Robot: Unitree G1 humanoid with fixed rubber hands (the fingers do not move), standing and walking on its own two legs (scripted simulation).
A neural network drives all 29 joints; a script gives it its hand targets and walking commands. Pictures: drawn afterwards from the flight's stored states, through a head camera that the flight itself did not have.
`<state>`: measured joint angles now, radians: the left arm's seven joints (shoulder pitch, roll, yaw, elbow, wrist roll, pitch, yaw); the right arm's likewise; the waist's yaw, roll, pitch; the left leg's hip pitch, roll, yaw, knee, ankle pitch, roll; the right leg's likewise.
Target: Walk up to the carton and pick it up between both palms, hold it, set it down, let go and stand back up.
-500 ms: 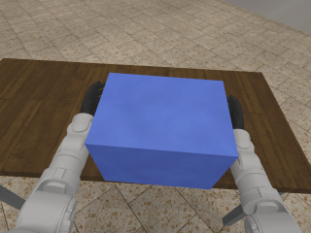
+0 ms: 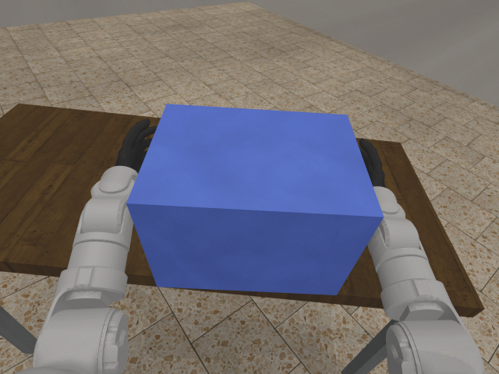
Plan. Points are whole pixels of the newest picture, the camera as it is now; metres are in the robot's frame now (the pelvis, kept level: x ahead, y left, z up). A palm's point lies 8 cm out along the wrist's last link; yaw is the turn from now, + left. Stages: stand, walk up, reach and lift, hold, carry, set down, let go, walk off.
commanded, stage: reach and lift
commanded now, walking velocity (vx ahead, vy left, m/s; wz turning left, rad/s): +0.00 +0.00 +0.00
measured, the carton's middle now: (252, 200) +0.35 +0.01 +0.12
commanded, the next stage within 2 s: hold in 1.18 s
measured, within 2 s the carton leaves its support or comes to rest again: neither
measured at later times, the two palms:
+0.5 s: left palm (128, 158) +0.37 +0.21 +0.17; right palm (373, 175) +0.37 -0.18 +0.17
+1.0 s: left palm (130, 154) +0.36 +0.20 +0.19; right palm (381, 171) +0.37 -0.19 +0.18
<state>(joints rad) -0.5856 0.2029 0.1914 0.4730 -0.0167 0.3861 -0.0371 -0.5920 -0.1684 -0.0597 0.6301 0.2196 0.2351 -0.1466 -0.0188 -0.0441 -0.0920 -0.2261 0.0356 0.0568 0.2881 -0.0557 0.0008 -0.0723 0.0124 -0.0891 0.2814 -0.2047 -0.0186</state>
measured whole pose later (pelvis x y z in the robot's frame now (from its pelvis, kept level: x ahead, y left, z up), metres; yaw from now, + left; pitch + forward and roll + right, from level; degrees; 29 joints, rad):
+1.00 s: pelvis +0.01 +0.00 +0.00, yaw -1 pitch -1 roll +0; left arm -0.53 0.15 0.25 0.16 0.04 0.67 -0.01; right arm -0.63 -0.23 -0.01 0.50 0.31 0.41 -0.14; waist -0.04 -0.03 -0.11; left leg -0.21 0.04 0.07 0.30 -0.08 0.00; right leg -0.05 0.01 -0.07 0.27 -0.21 -0.01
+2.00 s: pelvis +0.00 +0.01 +0.00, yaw -2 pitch -2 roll -1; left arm -0.57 0.15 0.25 0.09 0.07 0.76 -0.01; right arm -0.67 -0.23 -0.04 0.53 0.34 0.43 -0.12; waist -0.06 -0.05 -0.12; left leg -0.20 0.04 0.08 0.30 -0.08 0.01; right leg -0.04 0.01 -0.06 0.27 -0.20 -0.01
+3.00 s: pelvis +0.00 +0.01 +0.00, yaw -1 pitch +0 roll -1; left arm -0.58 0.16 0.24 0.13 0.04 0.75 0.02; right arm -0.69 -0.24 -0.03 0.54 0.34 0.45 -0.13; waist -0.05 -0.04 -0.14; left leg -0.24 0.04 0.08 0.30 -0.06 0.01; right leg -0.09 0.02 -0.06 0.28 -0.20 -0.01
